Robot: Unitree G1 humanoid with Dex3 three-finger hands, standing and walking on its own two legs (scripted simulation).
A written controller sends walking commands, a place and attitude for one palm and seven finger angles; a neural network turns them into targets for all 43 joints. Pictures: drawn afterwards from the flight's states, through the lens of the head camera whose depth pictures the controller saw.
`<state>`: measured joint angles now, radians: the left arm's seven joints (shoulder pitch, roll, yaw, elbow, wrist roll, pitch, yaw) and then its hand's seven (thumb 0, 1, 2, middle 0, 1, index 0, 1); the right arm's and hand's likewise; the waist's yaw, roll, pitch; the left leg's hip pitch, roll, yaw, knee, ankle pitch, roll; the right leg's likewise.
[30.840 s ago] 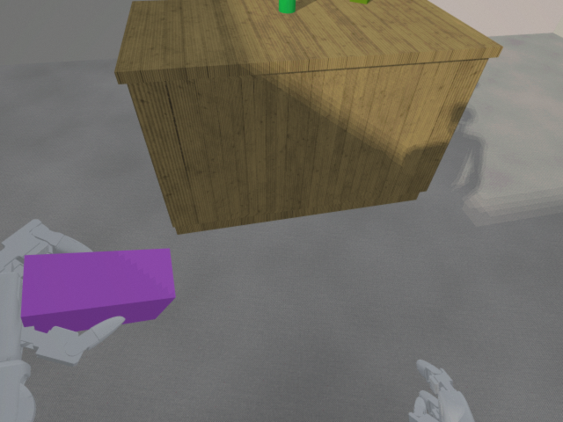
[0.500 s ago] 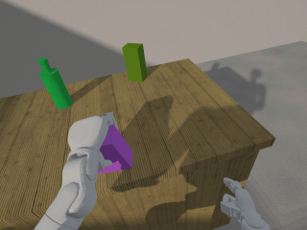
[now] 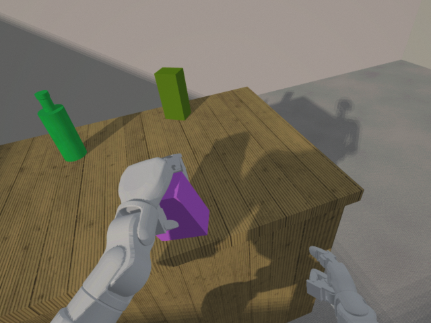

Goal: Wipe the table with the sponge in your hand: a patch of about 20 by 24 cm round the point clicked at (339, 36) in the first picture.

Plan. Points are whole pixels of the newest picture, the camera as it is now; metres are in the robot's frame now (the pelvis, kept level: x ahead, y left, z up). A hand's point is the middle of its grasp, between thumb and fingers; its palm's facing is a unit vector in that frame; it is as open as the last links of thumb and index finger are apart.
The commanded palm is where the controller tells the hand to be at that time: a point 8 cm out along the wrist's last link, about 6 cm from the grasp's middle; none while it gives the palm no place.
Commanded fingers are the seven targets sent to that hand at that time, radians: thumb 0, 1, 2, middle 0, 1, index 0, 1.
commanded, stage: wipe forward along the third lane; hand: left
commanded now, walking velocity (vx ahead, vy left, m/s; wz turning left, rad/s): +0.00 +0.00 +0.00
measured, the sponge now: (176, 215) +0.29 +0.13 +0.09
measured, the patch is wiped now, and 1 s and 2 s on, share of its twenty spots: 0.70 0.80 0.90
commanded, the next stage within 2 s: wipe back along the third lane in 1.62 s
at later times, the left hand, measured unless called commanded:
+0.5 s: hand (158, 183) +0.33 +0.16 +0.14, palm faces +0.15 -0.20 -0.97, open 9.9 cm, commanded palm +0.30 +0.18 +0.18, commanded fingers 0.00 0.10 1.30 -1.20 -1.60 -1.20 -1.60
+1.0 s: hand (150, 166) +0.38 +0.20 +0.13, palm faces +0.03 -0.03 -1.00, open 9.9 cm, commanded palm +0.36 +0.21 +0.17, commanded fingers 0.00 0.10 1.30 -1.20 -1.60 -1.20 -1.60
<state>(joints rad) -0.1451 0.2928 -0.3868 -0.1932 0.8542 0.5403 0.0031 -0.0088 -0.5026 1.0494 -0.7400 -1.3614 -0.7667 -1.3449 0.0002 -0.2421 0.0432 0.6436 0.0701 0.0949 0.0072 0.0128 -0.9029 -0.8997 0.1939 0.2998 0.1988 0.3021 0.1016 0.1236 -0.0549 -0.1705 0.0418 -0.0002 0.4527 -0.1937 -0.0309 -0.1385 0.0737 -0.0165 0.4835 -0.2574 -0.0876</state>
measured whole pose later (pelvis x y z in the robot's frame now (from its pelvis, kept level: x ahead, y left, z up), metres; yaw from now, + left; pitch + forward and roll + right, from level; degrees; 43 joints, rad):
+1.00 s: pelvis +0.01 +0.00 +0.00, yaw +1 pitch +0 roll +1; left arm -0.61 0.28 -0.33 0.52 0.96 0.63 -0.01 -0.01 -0.51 1.05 -0.74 -1.36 -0.77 -1.34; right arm 0.04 -0.26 0.06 0.73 0.09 0.10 -0.06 0.01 -0.90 -0.90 0.20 0.30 0.20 0.30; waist 0.05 0.10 -0.09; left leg -0.26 0.03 -0.02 0.46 -0.19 -0.03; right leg -0.23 0.06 -0.03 0.51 -0.27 -0.09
